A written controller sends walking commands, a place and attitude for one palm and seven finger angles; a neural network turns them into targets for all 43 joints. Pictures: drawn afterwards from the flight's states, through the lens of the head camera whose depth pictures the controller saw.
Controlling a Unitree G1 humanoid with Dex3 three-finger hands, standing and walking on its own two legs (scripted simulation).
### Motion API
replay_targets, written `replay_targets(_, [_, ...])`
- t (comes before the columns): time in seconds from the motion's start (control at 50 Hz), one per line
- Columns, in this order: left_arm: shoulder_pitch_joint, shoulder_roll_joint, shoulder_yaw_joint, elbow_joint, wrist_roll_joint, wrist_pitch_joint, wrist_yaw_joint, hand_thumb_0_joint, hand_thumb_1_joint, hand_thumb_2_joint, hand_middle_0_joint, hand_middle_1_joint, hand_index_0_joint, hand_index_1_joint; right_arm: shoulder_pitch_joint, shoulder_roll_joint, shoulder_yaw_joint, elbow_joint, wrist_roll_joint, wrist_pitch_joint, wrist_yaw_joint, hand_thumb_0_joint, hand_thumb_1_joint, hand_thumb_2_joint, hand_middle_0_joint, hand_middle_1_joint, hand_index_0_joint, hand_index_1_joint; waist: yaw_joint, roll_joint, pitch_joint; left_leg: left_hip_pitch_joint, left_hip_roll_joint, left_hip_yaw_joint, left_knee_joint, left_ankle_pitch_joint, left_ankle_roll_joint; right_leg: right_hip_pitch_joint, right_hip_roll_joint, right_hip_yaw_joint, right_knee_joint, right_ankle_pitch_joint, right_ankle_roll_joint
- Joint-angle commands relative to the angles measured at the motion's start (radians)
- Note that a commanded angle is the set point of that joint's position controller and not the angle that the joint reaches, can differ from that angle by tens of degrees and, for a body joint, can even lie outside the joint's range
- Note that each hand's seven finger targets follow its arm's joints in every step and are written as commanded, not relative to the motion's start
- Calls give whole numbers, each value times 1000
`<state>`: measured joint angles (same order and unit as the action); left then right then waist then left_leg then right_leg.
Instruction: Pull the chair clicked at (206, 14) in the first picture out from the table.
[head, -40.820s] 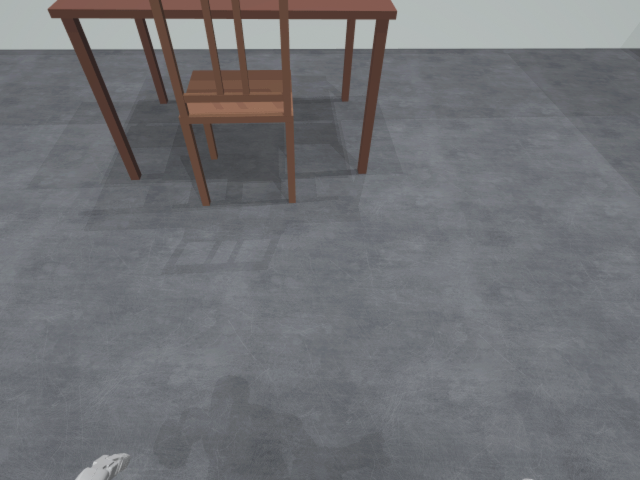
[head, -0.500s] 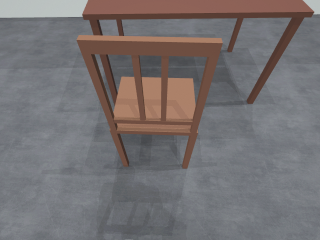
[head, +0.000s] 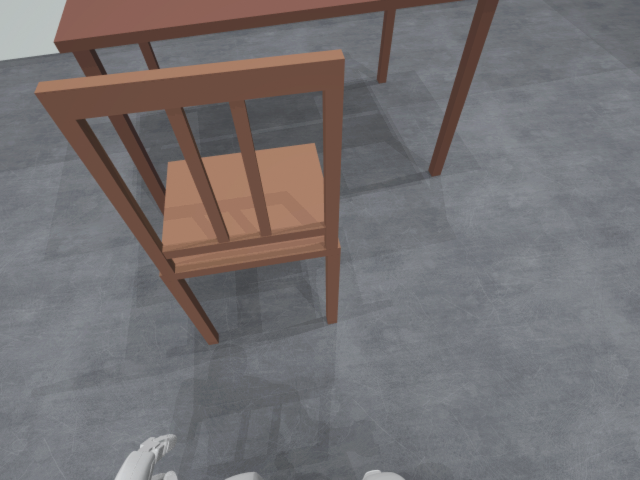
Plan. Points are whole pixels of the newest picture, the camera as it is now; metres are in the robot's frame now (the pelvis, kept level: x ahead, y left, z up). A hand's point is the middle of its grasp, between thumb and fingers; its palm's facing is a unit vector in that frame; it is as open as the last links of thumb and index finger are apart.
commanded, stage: walk to a spot facing it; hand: left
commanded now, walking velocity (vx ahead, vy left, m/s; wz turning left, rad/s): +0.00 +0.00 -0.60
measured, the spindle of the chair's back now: (203, 185) +0.58 +0.24 -0.05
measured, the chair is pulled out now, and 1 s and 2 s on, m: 0.34 0.34 0.34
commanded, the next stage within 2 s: none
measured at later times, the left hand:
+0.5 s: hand out of the picture +0.11 +0.21 -0.15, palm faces -0.25 -0.94 -0.24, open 7.4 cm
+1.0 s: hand (285, 412) +0.22 +0.07 -0.14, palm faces -0.62 -0.76 -0.21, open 7.4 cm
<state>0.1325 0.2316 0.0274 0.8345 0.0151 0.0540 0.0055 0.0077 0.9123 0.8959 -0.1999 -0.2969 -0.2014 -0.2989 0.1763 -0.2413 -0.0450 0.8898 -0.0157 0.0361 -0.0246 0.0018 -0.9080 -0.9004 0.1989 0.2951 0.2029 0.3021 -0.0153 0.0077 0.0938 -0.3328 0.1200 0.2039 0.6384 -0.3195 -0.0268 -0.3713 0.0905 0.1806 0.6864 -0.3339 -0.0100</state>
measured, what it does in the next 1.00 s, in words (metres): steps on the spot, turning right: left foot, then right foot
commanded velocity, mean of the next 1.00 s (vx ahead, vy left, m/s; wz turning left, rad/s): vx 0.00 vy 0.00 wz -0.60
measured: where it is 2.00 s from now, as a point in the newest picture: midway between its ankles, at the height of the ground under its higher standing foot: outside the picture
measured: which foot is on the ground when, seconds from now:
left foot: down 0.00-0.08, up 0.10-0.30, down 0.32-0.62, up 0.64-0.80, down 0.82-1.00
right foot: down 0.00-0.30, up 0.32-0.60, down 0.62-0.82, up 0.84-1.00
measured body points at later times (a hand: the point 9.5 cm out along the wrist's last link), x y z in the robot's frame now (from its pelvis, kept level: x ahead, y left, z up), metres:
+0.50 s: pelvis -0.01 +0.01 +0.01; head +0.05 +0.02 +0.46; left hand +0.12 +0.26 -0.13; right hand +0.03 -0.25 -0.12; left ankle -0.02 +0.14 -0.72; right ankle -0.05 -0.14 -0.64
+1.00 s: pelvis -0.01 -0.01 +0.01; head +0.03 -0.03 +0.45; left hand +0.25 +0.11 -0.12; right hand -0.16 -0.22 -0.13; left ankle +0.05 +0.12 -0.72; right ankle -0.08 -0.12 -0.68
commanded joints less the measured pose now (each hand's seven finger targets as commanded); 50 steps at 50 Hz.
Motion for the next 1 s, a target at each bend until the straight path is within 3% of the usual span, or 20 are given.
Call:
replay_targets(0.0, [125,119,37,-63,4,-6,2,0,900,900,-200,-300,-200,-300,-60,-162,-33,-100,-5,-19,-1,0,-900,-900,200,300,200,300,56,110,-129,126,172,-139,-103,100,74,-48,-56,-34,-17,147,-28])
replay_targets(0.06, [103,218,55,-76,18,-24,16,0,900,900,-200,-300,-200,-300,-16,-98,-31,-128,7,0,0,0,-900,-900,200,300,200,300,32,-292,-157,34,-72,-35,201,-174,-11,2,-198,321,-286,399,-64])
replay_targets(0.1, [136,247,75,-74,15,-20,30,0,900,900,-200,-300,-200,-300,-66,-110,-27,-143,11,0,8,0,-900,-900,200,300,200,300,67,-305,-97,-234,-120,-186,474,-268,-11,169,-248,497,-348,456,-145])
replay_targets(0.16, [100,211,76,-98,20,-24,43,0,900,900,-200,-300,-200,-300,-49,-88,-20,-146,18,-27,6,0,-900,-900,200,300,200,300,28,-191,-211,-189,-111,-256,362,-247,-3,260,-229,426,-227,666,-194])
replay_targets(0.24, [67,189,76,-103,11,-25,48,0,900,900,-200,-300,-200,-300,92,-69,-15,-85,32,-44,-5,0,-900,-900,200,300,200,300,-47,-95,-282,194,-141,-193,-185,19,6,152,-127,331,-163,578,-87])
replay_targets(0.26, [78,156,68,-110,2,-27,40,0,900,900,-200,-300,-200,-300,110,-109,-19,-73,30,-53,-15,0,-900,-900,200,300,200,300,-50,17,-269,378,-49,-242,-282,142,29,-4,-51,240,-101,375,-41])
replay_targets(0.28, [113,109,58,-124,-13,-23,22,0,900,900,-200,-300,-200,-300,86,-190,-30,-91,16,-61,-21,0,-900,-900,200,300,200,300,-31,266,-226,468,214,-521,-367,218,113,-247,45,89,71,-38,7])
replay_targets(0.32, [106,141,58,-131,-5,-17,8,0,900,900,-200,-300,-200,-300,10,-169,-21,-128,-4,-48,-18,0,-900,-900,200,300,200,300,3,173,-122,229,374,-506,-319,371,274,-243,-35,-30,527,-230,51])
replay_targets(0.36, [98,141,56,-112,3,-10,1,0,900,900,-200,-300,-200,-300,-59,-142,-13,-146,-12,-61,-13,0,-900,-900,200,300,200,300,32,158,-75,141,305,-405,-302,392,238,-275,-79,-54,669,-189,56])
replay_targets(0.48, [39,74,34,-130,4,-23,-34,0,900,900,-200,-300,-200,-300,59,-169,-33,-93,-13,-54,-18,0,-900,-900,200,300,200,300,-9,222,-78,299,184,-136,-118,654,130,-138,-98,-255,167,-94,35])
replay_targets(0.54, [160,98,46,-96,-3,-27,-33,0,900,900,-200,-300,-200,-300,24,-197,-36,-118,4,-47,-9,0,-900,-900,200,300,200,300,58,168,-122,195,180,-78,27,712,88,99,-67,-301,-57,101,2])
replay_targets(0.56, [219,127,54,-77,-6,-33,-29,0,900,900,-200,-300,-200,-300,22,-190,-38,-131,10,-45,-1,0,-900,-900,200,300,200,300,85,101,-139,137,142,-37,145,616,55,202,-75,-276,-166,235,-18])
replay_targets(0.6, [264,307,85,-51,0,-45,-8,0,900,900,-200,-300,-200,-300,8,-63,-9,-195,23,-32,14,0,-900,-900,200,300,200,300,90,-366,-179,-184,-77,-50,617,-300,-17,310,-431,292,-312,756,-232])
replay_targets(0.62, [201,325,89,-71,0,-37,2,0,900,900,-200,-300,-200,-300,-4,-90,-2,-202,20,-14,11,0,-900,-900,200,300,200,300,75,-340,-138,-226,-34,-184,693,-327,-8,177,-449,334,-380,361,-275])
replay_targets(0.66, [57,301,91,-109,21,-28,10,0,900,900,-200,-300,-200,-300,12,-81,-4,-201,5,-21,23,0,-900,-900,200,300,200,300,16,-314,-110,-195,3,-234,659,-280,5,11,-385,330,-338,9,-230])
replay_targets(0.76, [-3,208,61,-113,12,-24,3,0,900,900,-200,-300,-200,-300,284,-53,5,-60,11,-48,17,0,-900,-900,200,300,200,300,-91,-18,-173,188,-84,-107,-140,-17,-4,-93,-196,95,-99,143,-91])
replay_targets(0.8, [45,105,39,-136,-13,-11,-15,0,900,900,-200,-300,-200,-300,222,-199,-18,-88,-7,-66,-6,0,-900,-900,200,300,200,300,-39,466,-95,163,299,-594,-405,-21,148,-303,-20,-132,331,-241,39])
replay_targets(0.84, [16,139,39,-161,-5,-15,-24,0,900,900,-200,-300,-200,-300,87,-203,-11,-146,-18,-76,-6,0,-900,-900,200,300,200,300,18,164,-60,-30,369,-576,-407,-9,275,-239,-100,-79,654,-178,31])
replay_targets(0.9, [-35,120,31,-148,5,-10,-30,0,900,900,-200,-300,-200,-300,52,-182,-20,-125,-33,-75,-9,0,-900,-900,200,300,200,300,27,158,22,79,256,-307,-243,380,172,-243,-152,-154,419,-200,44])
replay_targets(0.98, [76,86,29,-111,-11,-37,-36,0,900,900,-200,-300,-200,-300,153,-196,-24,-90,-6,-54,-12,0,-900,-900,200,300,200,300,34,159,-170,228,149,-100,88,628,58,108,-41,-308,-185,142,11])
